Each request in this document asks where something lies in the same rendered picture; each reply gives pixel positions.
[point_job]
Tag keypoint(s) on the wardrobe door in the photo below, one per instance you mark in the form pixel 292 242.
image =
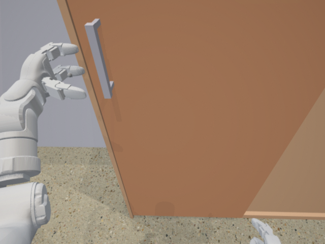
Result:
pixel 207 95
pixel 297 182

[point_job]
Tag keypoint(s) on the left robot hand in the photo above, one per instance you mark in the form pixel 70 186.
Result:
pixel 37 68

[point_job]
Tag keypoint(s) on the right robot hand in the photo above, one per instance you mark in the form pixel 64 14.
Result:
pixel 265 232

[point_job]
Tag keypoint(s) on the left robot upper arm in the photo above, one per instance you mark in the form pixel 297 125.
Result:
pixel 23 209

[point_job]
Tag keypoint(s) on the robot left forearm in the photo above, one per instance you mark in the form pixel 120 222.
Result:
pixel 20 107

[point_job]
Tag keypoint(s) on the handle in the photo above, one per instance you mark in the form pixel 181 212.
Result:
pixel 95 45

